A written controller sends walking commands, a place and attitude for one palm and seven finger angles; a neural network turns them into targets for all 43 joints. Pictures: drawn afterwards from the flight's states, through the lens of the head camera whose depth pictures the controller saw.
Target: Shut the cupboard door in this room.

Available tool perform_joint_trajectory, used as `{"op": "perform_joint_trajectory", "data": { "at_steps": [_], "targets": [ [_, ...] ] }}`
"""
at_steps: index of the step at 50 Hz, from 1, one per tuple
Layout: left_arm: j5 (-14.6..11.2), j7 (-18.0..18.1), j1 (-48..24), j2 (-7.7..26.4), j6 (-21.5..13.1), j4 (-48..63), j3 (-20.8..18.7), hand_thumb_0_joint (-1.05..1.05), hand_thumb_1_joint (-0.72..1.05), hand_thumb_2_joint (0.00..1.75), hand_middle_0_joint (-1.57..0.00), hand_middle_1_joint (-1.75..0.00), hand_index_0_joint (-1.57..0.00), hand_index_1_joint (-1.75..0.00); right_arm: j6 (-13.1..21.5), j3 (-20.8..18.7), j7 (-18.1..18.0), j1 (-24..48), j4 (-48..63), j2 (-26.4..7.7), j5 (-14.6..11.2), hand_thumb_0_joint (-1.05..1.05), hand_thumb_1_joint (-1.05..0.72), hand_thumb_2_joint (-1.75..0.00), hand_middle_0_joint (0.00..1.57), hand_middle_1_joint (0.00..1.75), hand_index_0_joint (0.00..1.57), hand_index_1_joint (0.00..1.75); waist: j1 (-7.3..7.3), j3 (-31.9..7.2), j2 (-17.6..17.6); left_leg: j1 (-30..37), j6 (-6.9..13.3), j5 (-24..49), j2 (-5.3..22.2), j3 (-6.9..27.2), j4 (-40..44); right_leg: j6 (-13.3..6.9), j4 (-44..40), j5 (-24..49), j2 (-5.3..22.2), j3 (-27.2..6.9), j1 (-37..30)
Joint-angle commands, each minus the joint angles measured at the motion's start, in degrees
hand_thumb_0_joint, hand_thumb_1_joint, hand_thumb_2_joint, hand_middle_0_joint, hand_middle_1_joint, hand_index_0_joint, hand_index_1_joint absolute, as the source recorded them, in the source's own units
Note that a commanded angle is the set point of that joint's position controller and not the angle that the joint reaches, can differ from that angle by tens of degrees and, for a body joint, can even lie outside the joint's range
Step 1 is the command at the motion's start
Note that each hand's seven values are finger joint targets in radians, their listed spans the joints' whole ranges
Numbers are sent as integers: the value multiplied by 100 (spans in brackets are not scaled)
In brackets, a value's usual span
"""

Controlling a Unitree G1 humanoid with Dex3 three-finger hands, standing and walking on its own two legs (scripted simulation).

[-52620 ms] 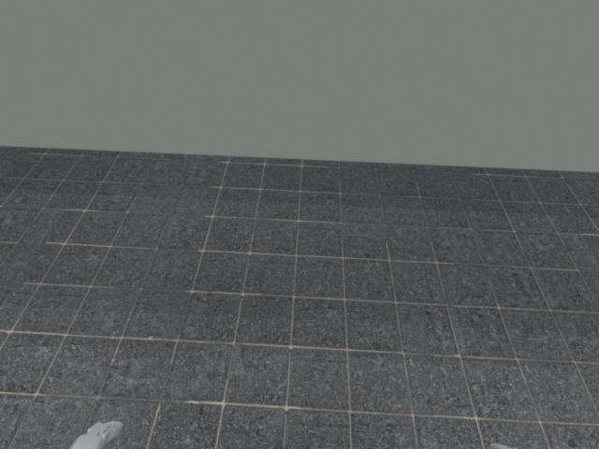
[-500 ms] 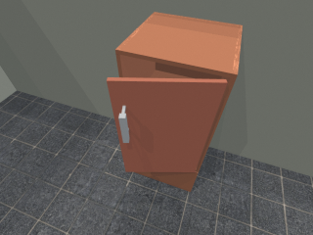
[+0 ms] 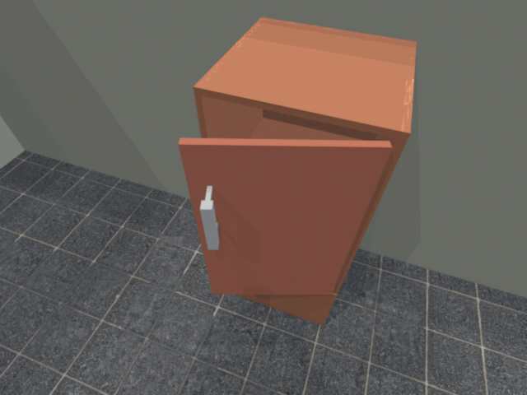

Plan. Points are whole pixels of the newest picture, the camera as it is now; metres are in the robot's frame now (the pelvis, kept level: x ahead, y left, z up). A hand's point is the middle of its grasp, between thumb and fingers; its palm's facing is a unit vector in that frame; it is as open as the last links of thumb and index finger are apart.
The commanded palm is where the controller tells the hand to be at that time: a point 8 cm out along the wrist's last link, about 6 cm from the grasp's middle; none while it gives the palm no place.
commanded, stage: come to a stop and stand still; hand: left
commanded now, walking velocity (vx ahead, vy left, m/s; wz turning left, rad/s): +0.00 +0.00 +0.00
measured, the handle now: (211, 218) +0.45 +0.13 -0.04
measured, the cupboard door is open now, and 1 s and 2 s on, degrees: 20 20 20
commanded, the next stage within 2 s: look again from close up in 0.08 s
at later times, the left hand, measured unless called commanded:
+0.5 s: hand out of the picture +0.00 +0.17 -0.18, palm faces +0.02 -0.99 -0.16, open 7.4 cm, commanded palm none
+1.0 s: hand out of the picture -0.01 +0.17 -0.18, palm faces +0.02 -0.99 -0.16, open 7.4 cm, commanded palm none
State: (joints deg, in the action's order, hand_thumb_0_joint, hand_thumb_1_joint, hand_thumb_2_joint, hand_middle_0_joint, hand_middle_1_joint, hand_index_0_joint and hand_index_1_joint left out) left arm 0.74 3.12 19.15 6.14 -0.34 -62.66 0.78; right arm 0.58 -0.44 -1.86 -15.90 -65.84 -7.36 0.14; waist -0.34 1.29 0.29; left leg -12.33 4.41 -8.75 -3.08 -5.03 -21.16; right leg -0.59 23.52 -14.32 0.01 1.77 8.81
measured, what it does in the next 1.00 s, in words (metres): stands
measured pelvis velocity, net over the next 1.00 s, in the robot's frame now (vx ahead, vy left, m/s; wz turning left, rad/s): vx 0.02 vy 0.02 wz -0.01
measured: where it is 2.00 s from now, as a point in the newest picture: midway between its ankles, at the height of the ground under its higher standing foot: outside the picture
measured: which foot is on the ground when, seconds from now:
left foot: down 0.00-1.00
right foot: down 0.00-0.98, up 1.00-1.00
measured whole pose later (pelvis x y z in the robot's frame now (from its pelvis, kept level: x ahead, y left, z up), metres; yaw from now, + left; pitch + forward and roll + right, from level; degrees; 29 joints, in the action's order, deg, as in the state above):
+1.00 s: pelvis +0.02 +0.02 +0.00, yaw -1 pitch +0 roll +1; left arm 0.8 3.0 19.4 7.2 1.4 -64.5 -0.1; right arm 1.3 -0.5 -3.2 -15.9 -66.6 -6.2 0.3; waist -0.3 2.0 2.3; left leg -8.8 6.0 -9.4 -5.7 -6.1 -17.9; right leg 1.2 25.0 -16.7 2.5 0.5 7.6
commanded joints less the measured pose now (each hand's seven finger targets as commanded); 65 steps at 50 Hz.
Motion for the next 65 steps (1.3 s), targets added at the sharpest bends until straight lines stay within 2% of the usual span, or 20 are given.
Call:
{"op": "perform_joint_trajectory", "data": {
  "at_steps": [1, 6, 11, 18, 19, 21, 28, 38, 41, 44, 46, 48, 49, 51, 53, 55, 58, 62, 65],
  "targets": [
    [10, 11, 526, 471, -93, 101, -51, 0, 90, 90, -20, -30, -20, -30, 101, -42, 5, -357, 107, -447, 6, 0, -90, -90, 20, 30, 20, 30, 15, 213, 21, 332, -184, 123, 903, 969, 476, -125, -490, 459, 661, -602, 462],
    [6, 13, 521, 495, -95, 53, -54, 0, 90, 90, -20, -30, -20, -30, 119, -31, -8, -295, 99, -482, 6, 0, -90, -90, 20, 30, 20, 30, 19, 87, 12, 514, -176, 496, 915, 945, 424, -106, -507, 628, 674, -587, 337],
    [12, 13, 494, 497, -77, 20, -44, 0, 90, 90, -20, -30, -20, -30, 109, -27, -12, -263, 83, -519, 8, 0, -90, -90, 20, 30, 20, 30, 15, 276, 20, 481, -184, 371, 924, 961, 506, -90, -535, 528, 664, -572, 383],
    [8, 8, 501, 523, -64, -8, -53, 0, 90, 90, -20, -30, -20, -30, 129, -25, -21, -300, 72, -555, 10, 0, -90, -90, 20, 30, 20, 30, 31, 226, 15, 518, -181, 388, 927, 989, 572, -71, -519, 540, 682, -538, 284],
    [18, 13, 511, 539, -65, -5, -57, 0, 90, 90, -20, -30, -20, -30, 132, -27, -23, -295, 88, -552, 8, 0, -90, -90, 20, 30, 20, 30, 42, 214, 92, 568, -163, 592, 936, 973, 511, -64, -521, 641, 683, -526, 265],
    [12, 14, 485, 527, -59, -20, -57, 0, 90, 90, -20, -30, -20, -30, 139, -22, -29, -322, 63, -552, 12, 0, -90, -90, 20, 30, 20, 30, 33, 202, 28, 582, -172, 624, 933, 985, 541, -63, -504, 611, 686, -527, 251],
    [16, 6, 492, 531, -25, -36, -65, 0, 90, 90, -20, -30, -20, -30, 129, -39, -35, -352, 62, -590, 16, 0, -90, -90, 20, 30, 20, 30, 33, 372, 36, 486, -189, 179, 952, 1086, 728, -46, -463, 427, 658, -483, 307],
    [25, 5, 565, 514, -1, -79, -94, 0, 90, 90, -20, -30, -20, -30, 149, -63, -59, -453, 38, -590, 12, 0, -90, -90, 20, 30, 20, 30, 44, 311, 14, 540, -225, 172, 997, 1176, 849, -28, -359, 414, 646, -411, 274],
    [27, 8, 586, 502, -3, -91, -98, 0, 90, 90, -20, -30, -20, -30, 157, -71, -65, -468, 37, -568, 12, 0, -90, -90, 20, 30, 20, 30, 49, 274, 16, 614, -220, 363, 987, 1138, 797, -29, -363, 473, 666, -405, 274],
    [7, 4, 649, 451, 24, -150, -84, 0, 90, 90, -20, -30, -20, -30, 168, -76, -101, -497, -7, -543, 13, 0, -90, -90, 20, 30, 20, 30, 24, 215, 27, 822, -252, 599, 1150, 1256, 807, 43, -282, 423, 581, -318, 356],
    [5, -2, 677, 409, 81, -167, -96, 0, 90, 90, -20, -30, -20, -30, 153, -95, -140, -535, -36, -546, 20, 0, -90, -90, 20, 30, 20, 30, 0, 307, -129, 821, -265, 660, 1308, 1415, 859, 77, -123, 260, 504, -266, 499],
    [26, -18, 672, 419, 157, -144, -133, 0, 90, 90, -20, -30, -20, -30, 123, -145, -193, -608, -64, -634, 34, 0, -90, -90, 20, 30, 20, 30, -41, 336, -229, 893, -206, 744, 1547, 1669, 919, 84, 226, -21, 396, -219, 743],
    [42, -27, 649, 443, 196, -111, -158, 0, 90, 90, -20, -30, -20, -30, 111, -175, -221, -665, -68, -669, 36, 0, -90, -90, 20, 30, 20, 30, -48, 293, -308, 984, -92, 941, 1718, 1786, 923, 87, 555, -302, 368, -210, 903],
    [70, -45, 618, 453, 266, -74, -212, 0, 90, 90, -20, -30, -20, -30, 90, -226, -264, -731, -78, -731, 53, 0, -90, -90, 20, 30, 20, 30, -76, 173, -375, 911, 174, 824, 1984, 1979, 1010, 100, 1398, -997, 366, -334, 1083],
    [106, -64, 523, 442, 309, -3, -259, 0, 90, 90, -20, -30, -20, -30, 74, -252, -271, -626, -18, -753, 64, 0, -90, -90, 20, 30, 20, 30, -58, 244, -254, 570, 376, 341, 2067, 2031, 1072, 109, 1956, -1108, 424, -445, 1232],
    [125, -89, 387, 407, 310, 62, -282, 0, 90, 90, -20, -30, -20, -30, 57, -290, -250, -549, 31, -774, 82, 0, -90, -90, 20, 30, 20, 30, -66, 202, -153, 476, 495, 275, 2041, 1985, 1009, 137, 2179, -1034, 435, -425, 1358],
    [115, -107, 285, 359, 329, 153, -314, 0, 90, 90, -20, -30, -20, -30, 21, -341, -194, -457, 96, -822, 104, 0, -90, -90, 20, 30, 20, 30, -69, 284, -339, 73, 489, -543, 1942, 1989, 1116, 155, 2200, -960, 439, -346, 1334],
    [98, -159, 135, 354, 337, 287, -363, 0, 90, 90, -20, -30, -20, -30, -30, -444, -173, -448, 149, -952, 151, 0, -90, -90, 20, 30, 20, 30, -133, 219, -560, -63, 453, -357, 1933, 1860, 880, 145, 1685, -889, 366, -161, 1151],
    [93, -195, 217, 390, 332, 317, -407, 0, 90, 90, -20, -30, -20, -30, -70, -512, -167, -410, 199, -1025, 160, 0, -90, -90, 20, 30, 20, 30, -79, 231, -738, -322, 283, -54, 1787, 1645, 538, 143, 1043, -445, 233, 43, 781]
  ]
}}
